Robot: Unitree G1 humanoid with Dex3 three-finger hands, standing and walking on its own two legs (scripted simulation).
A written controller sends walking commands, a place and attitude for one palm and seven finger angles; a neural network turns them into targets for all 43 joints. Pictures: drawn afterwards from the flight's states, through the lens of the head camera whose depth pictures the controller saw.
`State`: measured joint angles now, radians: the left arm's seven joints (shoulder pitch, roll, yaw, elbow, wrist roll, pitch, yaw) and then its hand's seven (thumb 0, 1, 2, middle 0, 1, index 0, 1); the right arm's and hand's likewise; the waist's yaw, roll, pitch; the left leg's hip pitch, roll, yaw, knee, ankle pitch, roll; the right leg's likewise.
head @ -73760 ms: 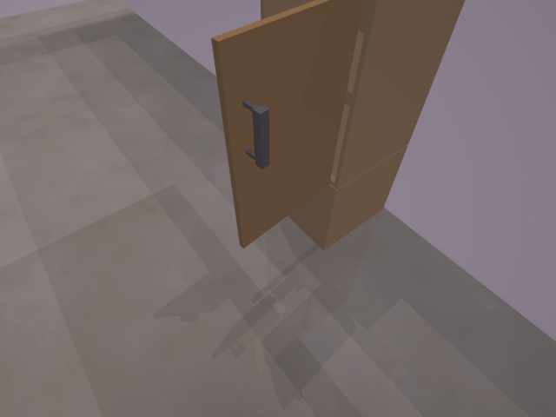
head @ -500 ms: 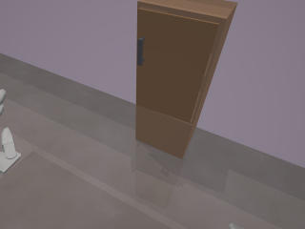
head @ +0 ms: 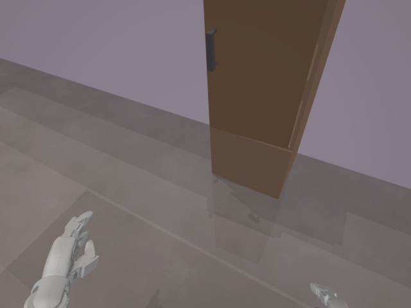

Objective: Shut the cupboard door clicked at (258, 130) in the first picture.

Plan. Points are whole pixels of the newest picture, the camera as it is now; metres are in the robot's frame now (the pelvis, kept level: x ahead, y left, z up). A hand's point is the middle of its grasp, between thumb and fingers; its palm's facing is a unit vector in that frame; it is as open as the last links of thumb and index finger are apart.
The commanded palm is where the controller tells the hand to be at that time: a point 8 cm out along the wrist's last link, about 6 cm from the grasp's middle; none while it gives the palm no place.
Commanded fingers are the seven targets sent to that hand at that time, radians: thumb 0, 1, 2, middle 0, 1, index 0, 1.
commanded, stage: let the arm hang, fingers relaxed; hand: left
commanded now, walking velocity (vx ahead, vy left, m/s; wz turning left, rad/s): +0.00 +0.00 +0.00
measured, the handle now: (212, 50) +0.94 +0.01 +0.08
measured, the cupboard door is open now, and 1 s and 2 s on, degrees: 3 3 3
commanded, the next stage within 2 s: look to check the result in 0.96 s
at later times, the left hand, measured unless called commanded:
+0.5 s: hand out of the picture -0.04 +0.20 -0.15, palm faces +0.00 -0.97 -0.24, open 7.3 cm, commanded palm none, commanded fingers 0.00 0.90 0.90 -0.20 -0.30 -0.20 -0.30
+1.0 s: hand out of the picture -0.04 +0.17 -0.15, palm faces +0.00 -0.99 -0.15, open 7.4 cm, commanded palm none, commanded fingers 0.00 0.90 0.90 -0.20 -0.30 -0.20 -0.30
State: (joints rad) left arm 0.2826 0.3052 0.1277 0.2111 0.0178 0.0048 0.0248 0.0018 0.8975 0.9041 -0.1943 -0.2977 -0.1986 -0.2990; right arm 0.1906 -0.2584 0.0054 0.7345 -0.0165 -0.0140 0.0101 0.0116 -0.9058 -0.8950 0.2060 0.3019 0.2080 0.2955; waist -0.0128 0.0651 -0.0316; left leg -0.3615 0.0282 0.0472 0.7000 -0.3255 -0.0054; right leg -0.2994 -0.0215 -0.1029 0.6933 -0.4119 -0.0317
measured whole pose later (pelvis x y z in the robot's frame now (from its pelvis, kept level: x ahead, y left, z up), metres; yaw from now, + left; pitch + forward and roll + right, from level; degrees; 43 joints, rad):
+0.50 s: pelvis -0.02 +0.01 +0.03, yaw -2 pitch -2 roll +0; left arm 0.32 0.20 0.01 1.14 0.01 0.01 0.02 0.00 0.92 0.90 -0.20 -0.30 -0.20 -0.30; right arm 0.29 -0.17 0.01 1.11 -0.01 0.02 -0.02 0.01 -0.91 -0.90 0.20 0.30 0.20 0.29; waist 0.00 0.02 0.04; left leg -0.17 0.03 0.08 0.41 -0.19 0.01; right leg -0.12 0.00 -0.08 0.39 -0.23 -0.02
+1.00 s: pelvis -0.03 +0.01 +0.02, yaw -2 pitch -2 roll +0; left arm 0.32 0.11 0.01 1.14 0.01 0.00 0.03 0.00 0.90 0.90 -0.20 -0.30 -0.20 -0.30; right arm 0.34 -0.12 0.00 1.14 -0.02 0.01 -0.03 0.01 -0.91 -0.90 0.20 0.30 0.20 0.29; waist -0.02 0.00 0.03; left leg -0.19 0.02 0.09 0.41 -0.18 0.01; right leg -0.15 -0.01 -0.06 0.42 -0.22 -0.02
